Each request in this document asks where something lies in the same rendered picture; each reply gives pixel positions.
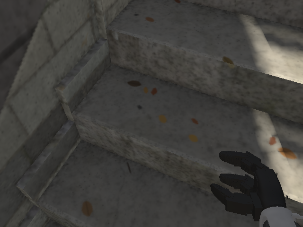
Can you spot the robot right hand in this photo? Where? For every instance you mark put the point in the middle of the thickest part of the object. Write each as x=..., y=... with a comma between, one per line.
x=262, y=192

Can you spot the robot right forearm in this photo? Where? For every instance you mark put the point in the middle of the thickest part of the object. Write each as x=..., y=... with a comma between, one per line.
x=277, y=216

